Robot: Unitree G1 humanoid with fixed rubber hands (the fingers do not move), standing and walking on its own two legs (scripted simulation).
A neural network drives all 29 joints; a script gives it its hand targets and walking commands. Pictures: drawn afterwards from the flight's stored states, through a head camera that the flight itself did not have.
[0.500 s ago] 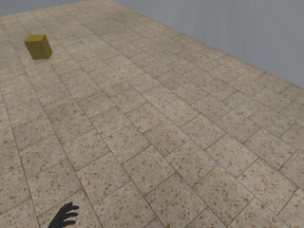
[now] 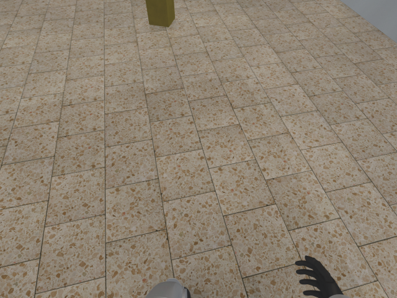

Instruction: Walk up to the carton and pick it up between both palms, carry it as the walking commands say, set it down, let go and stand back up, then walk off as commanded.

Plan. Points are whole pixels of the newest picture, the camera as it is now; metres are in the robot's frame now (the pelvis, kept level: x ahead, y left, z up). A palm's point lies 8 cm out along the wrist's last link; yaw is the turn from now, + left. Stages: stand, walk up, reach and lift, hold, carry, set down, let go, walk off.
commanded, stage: walk up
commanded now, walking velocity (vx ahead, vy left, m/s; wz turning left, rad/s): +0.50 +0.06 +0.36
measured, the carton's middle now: (160, 8) +2.61 +0.55 -0.62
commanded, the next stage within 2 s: none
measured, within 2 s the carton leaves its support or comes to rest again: neither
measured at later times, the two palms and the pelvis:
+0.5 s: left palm (115, 160) +0.45 +0.27 -0.08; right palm (304, 273) +0.20 -0.19 -0.08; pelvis +0.27 +0.04 +0.02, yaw +7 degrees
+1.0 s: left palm (86, 172) +0.43 +0.36 -0.12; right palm (229, 98) +0.74 -0.05 -0.09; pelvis +0.55 +0.15 +0.01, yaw +8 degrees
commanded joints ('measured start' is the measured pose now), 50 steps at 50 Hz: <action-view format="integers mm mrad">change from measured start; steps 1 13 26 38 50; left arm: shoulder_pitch -135 -317 -438 -70 14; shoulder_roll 155 59 18 9 126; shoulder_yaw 47 33 -7 30 78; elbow -130 -142 -200 56 103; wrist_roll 10 35 -5 12 9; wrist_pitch -20 43 -3 -61 -50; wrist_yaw -23 -40 -19 2 10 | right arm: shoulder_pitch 381 378 470 271 77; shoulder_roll -302 -85 -64 65 -27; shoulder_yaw -100 -54 -24 -44 -50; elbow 64 156 291 166 46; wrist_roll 16 15 9 0 -13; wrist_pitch -6 -69 -58 -13 -24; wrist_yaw -54 -66 -94 -45 -21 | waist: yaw -179 -101 -100 -82 -75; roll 180 129 222 -88 -187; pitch -289 -36 -54 -42 0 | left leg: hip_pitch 644 453 662 -65 204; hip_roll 334 204 192 122 97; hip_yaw -613 -261 -126 -131 16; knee -454 -522 -334 523 -150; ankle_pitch -182 388 1192 -7 50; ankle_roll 103 77 27 -45 -87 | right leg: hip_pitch -597 -650 -422 -191 -142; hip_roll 105 117 309 -73 5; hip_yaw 148 102 -14 300 99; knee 565 210 -256 -618 -529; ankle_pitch -30 322 292 511 299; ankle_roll -91 -48 -128 -256 -151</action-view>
